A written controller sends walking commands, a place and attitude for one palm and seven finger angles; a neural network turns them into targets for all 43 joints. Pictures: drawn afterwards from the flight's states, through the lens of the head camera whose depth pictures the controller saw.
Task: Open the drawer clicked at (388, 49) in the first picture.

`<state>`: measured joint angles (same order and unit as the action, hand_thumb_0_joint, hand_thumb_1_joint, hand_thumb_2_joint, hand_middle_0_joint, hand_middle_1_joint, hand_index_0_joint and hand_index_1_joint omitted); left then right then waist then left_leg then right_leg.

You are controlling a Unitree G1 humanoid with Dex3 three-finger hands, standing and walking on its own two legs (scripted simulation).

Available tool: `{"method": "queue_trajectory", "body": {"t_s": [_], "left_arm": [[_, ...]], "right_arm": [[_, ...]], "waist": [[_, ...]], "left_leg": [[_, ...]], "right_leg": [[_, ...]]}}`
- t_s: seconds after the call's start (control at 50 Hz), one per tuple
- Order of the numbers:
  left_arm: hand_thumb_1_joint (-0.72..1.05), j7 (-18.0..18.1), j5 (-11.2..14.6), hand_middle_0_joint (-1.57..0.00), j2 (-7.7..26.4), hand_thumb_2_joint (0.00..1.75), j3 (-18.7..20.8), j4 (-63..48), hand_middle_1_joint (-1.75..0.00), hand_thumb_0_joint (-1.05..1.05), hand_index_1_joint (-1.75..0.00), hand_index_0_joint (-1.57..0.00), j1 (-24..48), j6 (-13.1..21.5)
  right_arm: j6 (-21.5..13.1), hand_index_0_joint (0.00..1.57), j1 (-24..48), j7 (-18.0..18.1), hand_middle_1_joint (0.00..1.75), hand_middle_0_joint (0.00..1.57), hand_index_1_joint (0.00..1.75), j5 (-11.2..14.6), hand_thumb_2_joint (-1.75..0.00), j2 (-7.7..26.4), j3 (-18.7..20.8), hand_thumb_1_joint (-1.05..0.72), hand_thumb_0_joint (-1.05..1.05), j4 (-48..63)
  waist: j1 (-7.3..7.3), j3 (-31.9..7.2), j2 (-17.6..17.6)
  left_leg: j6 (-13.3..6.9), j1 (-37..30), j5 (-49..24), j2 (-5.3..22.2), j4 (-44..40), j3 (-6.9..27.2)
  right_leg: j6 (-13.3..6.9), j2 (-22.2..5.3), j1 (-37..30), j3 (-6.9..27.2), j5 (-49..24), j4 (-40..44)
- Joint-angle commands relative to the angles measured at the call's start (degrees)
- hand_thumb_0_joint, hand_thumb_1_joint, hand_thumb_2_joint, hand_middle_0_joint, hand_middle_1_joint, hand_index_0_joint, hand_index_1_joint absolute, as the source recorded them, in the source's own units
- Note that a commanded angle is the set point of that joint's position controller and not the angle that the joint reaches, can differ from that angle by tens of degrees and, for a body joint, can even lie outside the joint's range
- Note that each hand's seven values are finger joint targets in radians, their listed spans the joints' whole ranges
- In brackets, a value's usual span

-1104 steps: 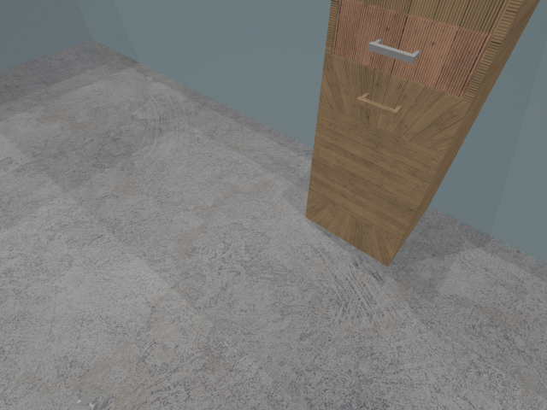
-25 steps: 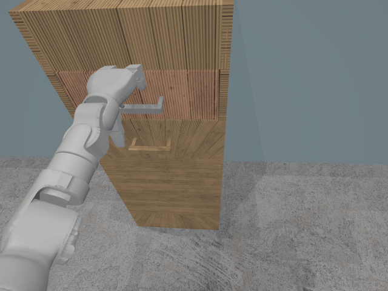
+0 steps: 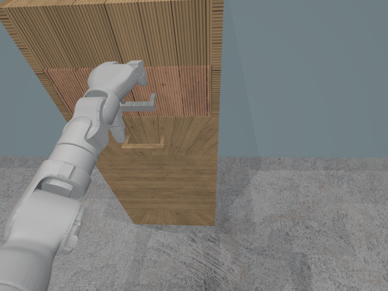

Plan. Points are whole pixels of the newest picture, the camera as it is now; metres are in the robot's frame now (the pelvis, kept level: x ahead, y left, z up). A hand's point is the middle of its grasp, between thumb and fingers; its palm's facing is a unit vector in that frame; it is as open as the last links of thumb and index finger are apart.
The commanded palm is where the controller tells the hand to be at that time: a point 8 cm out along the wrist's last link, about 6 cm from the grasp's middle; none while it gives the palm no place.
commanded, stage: re-aim the fingers above the handle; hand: left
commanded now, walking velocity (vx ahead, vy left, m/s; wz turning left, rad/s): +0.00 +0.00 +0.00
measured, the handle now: (130, 101) +0.53 +0.16 +0.11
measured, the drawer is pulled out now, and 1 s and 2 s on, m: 0.00 0.00 0.00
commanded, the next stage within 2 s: lower the fingers behind the handle in 0.28 s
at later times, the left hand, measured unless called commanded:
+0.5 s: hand (124, 103) +0.47 +0.15 +0.15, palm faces -0.01 -0.05 -1.00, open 13.8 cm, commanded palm +0.45 +0.17 +0.22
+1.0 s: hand (119, 116) +0.46 +0.17 +0.12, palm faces +0.00 -0.05 -1.00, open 13.8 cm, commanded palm +0.44 +0.18 +0.18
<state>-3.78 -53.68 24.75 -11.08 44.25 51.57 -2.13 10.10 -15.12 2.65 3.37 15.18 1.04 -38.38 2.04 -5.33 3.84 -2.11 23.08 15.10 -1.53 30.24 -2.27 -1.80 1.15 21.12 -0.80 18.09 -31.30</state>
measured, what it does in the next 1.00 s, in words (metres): stands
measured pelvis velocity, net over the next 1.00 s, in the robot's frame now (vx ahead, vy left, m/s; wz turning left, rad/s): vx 0.00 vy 0.00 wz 0.00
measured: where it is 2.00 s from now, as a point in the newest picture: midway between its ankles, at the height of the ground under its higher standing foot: outside the picture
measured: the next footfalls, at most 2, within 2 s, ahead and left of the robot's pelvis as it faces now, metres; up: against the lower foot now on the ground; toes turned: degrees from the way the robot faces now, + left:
none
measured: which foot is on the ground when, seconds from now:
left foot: down 0.00-1.00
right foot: down 0.00-1.00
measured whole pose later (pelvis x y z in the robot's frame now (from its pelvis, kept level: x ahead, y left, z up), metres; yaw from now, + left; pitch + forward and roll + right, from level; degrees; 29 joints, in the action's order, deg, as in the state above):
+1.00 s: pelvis +0.00 +0.00 +0.00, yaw +0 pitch +9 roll +0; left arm 1.7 -54.6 24.1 -10.8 41.4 45.2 -1.1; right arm 10.3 -14.4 1.9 2.9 15.0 2.5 -39.0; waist 1.2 -6.0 3.3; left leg -2.3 24.9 16.3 -1.5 32.2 -2.1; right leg -1.7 1.2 22.5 -0.9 18.9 -32.4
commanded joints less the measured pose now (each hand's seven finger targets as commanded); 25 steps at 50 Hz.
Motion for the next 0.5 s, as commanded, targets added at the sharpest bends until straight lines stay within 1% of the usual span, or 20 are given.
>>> {"method": "queue_trajectory", "body": {"t_s": [0.0,0.02,0.04,0.06,0.08,0.1,0.14,0.16,0.18,0.2,0.24,0.26,0.3,0.32,0.36,0.38,0.4,0.42,0.44,0.48], "left_arm": [[-0.5,4.0,-0.8,-0.3,19.2,0.3,10.3,-10.8,-1.2,0.0,-1.2,-0.3,30.4,0.7],[-0.5,4.4,-1.0,-0.3,18.2,0.3,9.3,-12.6,-1.2,0.0,-1.2,-0.3,31.5,0.9],[-0.5,4.7,-1.0,-0.3,16.3,0.3,8.1,-12.0,-1.2,0.0,-1.2,-0.3,30.8,0.6],[-0.5,4.9,-1.3,-0.3,17.4,0.3,9.1,-12.2,-1.2,0.0,-1.2,-0.3,30.3,0.5],[-0.5,4.8,-1.0,-0.3,15.2,0.3,7.4,-12.5,-1.2,0.0,-1.2,-0.3,29.5,0.0],[-0.5,4.5,-0.9,-0.3,16.3,0.3,8.4,-11.9,-1.2,0.0,-1.2,-0.3,28.2,-0.3],[-0.5,3.7,-0.7,-0.3,15.3,0.3,7.4,-11.7,-1.2,0.0,-1.2,-0.3,26.8,-1.2],[-0.5,3.0,-0.2,-0.3,12.5,0.3,5.1,-12.5,-1.2,0.0,-1.2,-0.3,26.0,-1.5],[-0.5,2.6,0.0,-0.3,13.4,0.3,5.9,-13.0,-1.2,0.0,-1.2,-0.3,25.4,-1.6],[-0.5,1.9,-0.1,-0.3,13.7,0.3,5.7,-14.0,-1.2,0.0,-1.2,-0.3,25.2,-1.5],[-0.5,1.3,0.2,-0.3,12.5,0.3,4.5,-16.2,-1.2,0.0,-1.2,-0.3,26.0,-1.3],[-0.5,1.2,0.2,-0.3,12.4,0.3,4.4,-16.0,-1.2,0.0,-1.2,-0.3,25.7,-1.3],[-0.5,0.9,0.8,-0.3,10.8,0.3,3.0,-16.5,-1.2,0.0,-1.2,-0.3,27.3,-0.9],[-0.5,1.3,0.9,-0.3,11.7,0.3,3.7,-17.2,-1.2,0.0,-1.2,-0.3,29.1,-0.6],[-0.5,2.1,0.6,-0.3,13.7,0.3,5.8,-15.9,-1.2,0.0,-1.2,-0.3,29.2,-0.2],[-0.5,2.6,0.6,-0.3,12.3,0.3,4.9,-14.9,-1.2,0.0,-1.2,-0.3,29.6,-0.2],[-0.5,3.1,0.3,-0.3,14.8,0.3,7.1,-13.4,-1.2,0.0,-1.2,-0.3,29.0,-0.1],[-0.5,3.7,0.0,-0.3,13.8,0.3,6.4,-11.5,-1.2,0.0,-1.2,-0.3,28.8,-0.5],[-0.5,4.2,-0.2,-0.3,14.4,0.3,7.4,-10.2,-1.2,0.0,-1.2,-0.3,28.1,-0.7],[-0.5,4.8,-1.0,-0.3,14.4,0.3,7.2,-8.7,-1.2,0.0,-1.2,-0.3,27.5,-1.2]], "right_arm": [[-2.2,0.2,1.6,0.5,0.3,0.2,0.3,-0.6,-0.9,7.3,2.3,-0.9,0.0,6.1],[-2.3,0.2,1.8,0.4,0.3,0.2,0.3,-0.5,-0.9,7.0,2.3,-0.9,0.0,6.2],[-2.4,0.2,1.5,0.2,0.3,0.2,0.3,-0.5,-0.9,6.7,2.4,-0.9,0.0,6.1],[-2.4,0.2,1.4,0.0,0.3,0.2,0.3,-0.6,-0.9,7.0,2.6,-0.9,0.0,5.9],[-2.4,0.2,1.4,-0.1,0.3,0.2,0.3,-0.6,-0.9,6.9,2.7,-0.9,0.0,6.2],[-2.4,0.2,1.3,-0.2,0.3,0.2,0.3,-0.5,-0.9,7.2,2.9,-0.9,0.0,6.1],[-2.1,0.2,1.7,-0.3,0.3,0.2,0.3,-0.3,-0.9,7.4,2.8,-0.9,0.0,6.2],[-2.0,0.2,2.1,-0.5,0.3,0.2,0.3,-0.2,-0.9,7.3,2.8,-0.9,0.0,6.6],[-1.9,0.2,2.1,-0.5,0.3,0.2,0.3,-0.1,-0.9,7.5,2.8,-0.9,0.0,6.7],[-1.8,0.2,2.4,-0.4,0.3,0.2,0.3,-0.1,-0.9,7.8,2.8,-0.9,0.0,6.9],[-1.7,0.2,2.7,-0.3,0.3,0.2,0.3,0.0,-0.9,7.4,2.8,-0.9,0.0,7.1],[-1.6,0.2,2.9,-0.3,0.3,0.2,0.3,0.0,-0.9,7.3,2.7,-0.9,0.0,7.1],[-1.7,0.2,2.8,-0.3,0.3,0.2,0.3,0.1,-0.9,7.2,2.7,-0.9,0.0,7.0],[-1.7,0.2,2.8,-0.2,0.3,0.2,0.3,0.1,-0.9,7.2,2.7,-0.9,0.0,6.7],[-1.8,0.2,2.8,0.0,0.3,0.2,0.3,-0.1,-0.9,7.0,2.5,-0.9,0.0,6.5],[-1.9,0.2,2.8,0.0,0.3,0.2,0.3,-0.2,-0.9,6.8,2.3,-0.9,0.0,6.4],[-1.9,0.2,2.6,0.1,0.3,0.2,0.3,-0.2,-0.9,7.1,2.4,-0.9,0.0,6.0],[-1.9,0.2,2.9,0.2,0.3,0.2,0.3,-0.2,-0.9,6.8,2.1,-0.9,0.0,5.9],[-2.0,0.2,2.8,0.1,0.3,0.2,0.3,-0.4,-0.9,7.0,2.1,-0.9,0.0,5.6],[-1.9,0.2,3.0,0.3,0.3,0.2,0.3,-0.5,-0.9,6.9,1.9,-0.9,0.0,5.9]], "waist": [[-0.45,-21.2,-6.4],[-0.4,-22.3,-3.9],[-0.21,-21.7,-3.8],[-0.32,-21.8,-3.0],[-0.21,-22.8,-3.6],[-0.21,-23.3,-4.9],[0.18,-20.8,-5.3],[0.27,-20.7,-5.7],[0.25,-20.1,-5.9],[0.32,-21.1,-6.4],[0.55,-21.1,-5.3],[0.47,-19.9,-4.3],[1.09,-19.2,-4.8],[1.24,-19.2,-4.1],[0.47,-20.1,-4.3],[0.55,-19.6,-4.7],[0.24,-20.2,-5.8],[0.27,-19.1,-6.2],[0.05,-19.0,-6.7],[-0.11,-19.5,-6.2]], "left_leg": [[-0.9,-8.9,-19.4,0.0,-0.7,0.8],[-0.8,-9.7,-19.8,0.0,-0.8,0.8],[-0.8,-10.3,-20.5,0.1,-0.5,0.8],[-0.7,-10.7,-21.3,0.2,-0.4,0.8],[-0.9,-11.4,-22.2,0.1,-0.2,0.7],[-0.9,-11.1,-22.8,0.2,-0.1,0.7],[-1.0,-10.8,-22.3,0.2,-0.3,0.6],[-1.0,-11.2,-21.8,0.1,-0.5,0.6],[-1.0,-11.1,-21.2,0.2,-0.6,0.7],[-1.1,-11.3,-22.0,0.1,-0.4,0.7],[-1.2,-12.2,-22.2,-0.1,-0.3,0.9],[-1.1,-12.5,-22.0,-0.1,-0.3,1.0],[-1.0,-13.0,-22.2,0.0,-0.2,1.3],[-1.0,-13.6,-21.5,0.0,-0.2,1.4],[-0.9,-13.1,-21.6,-0.1,-0.2,1.4],[-0.8,-12.7,-21.2,-0.1,-0.3,1.3],[-0.8,-12.0,-21.3,0.0,-0.2,1.3],[-0.8,-11.2,-20.9,0.0,-0.3,1.1],[-0.7,-10.5,-20.4,0.2,-0.3,0.8],[-0.6,-9.6,-20.0,0.1,-0.3,0.5]], "right_leg": [[-0.2,-0.4,-9.9,1.7,-23.0,3.1],[-0.2,-0.3,-9.4,1.7,-23.2,2.8],[-0.3,-0.1,-8.6,1.5,-23.3,2.8],[-0.4,0.0,-8.4,1.4,-23.8,2.6],[-0.3,0.0,-8.8,1.5,-24.7,2.6],[-0.3,-0.2,-10.0,1.5,-25.5,2.8],[-0.1,-0.1,-8.9,1.3,-26.1,2.9],[0.0,-0.1,-8.6,1.3,-25.6,3.1],[0.0,-0.1,-8.5,1.3,-25.1,3.4],[0.0,-0.2,-9.6,1.5,-25.9,3.4],[0.1,-0.2,-8.8,1.6,-26.4,3.3],[-0.1,-0.1,-7.8,1.4,-25.4,3.3],[-0.2,0.0,-6.8,1.1,-24.1,3.6],[-0.2,0.1,-5.9,1.2,-23.4,3.6],[-0.3,0.1,-6.6,1.1,-23.3,3.1],[-0.3,0.1,-6.2,1.0,-23.0,3.1],[-0.3,0.0,-7.0,1.1,-22.8,3.2],[-0.2,0.0,-6.5,1.1,-23.1,3.0],[-0.1,-0.1,-6.6,1.1,-23.1,2.9],[-0.1,-0.3,-7.0,1.2,-23.2,2.5]]}}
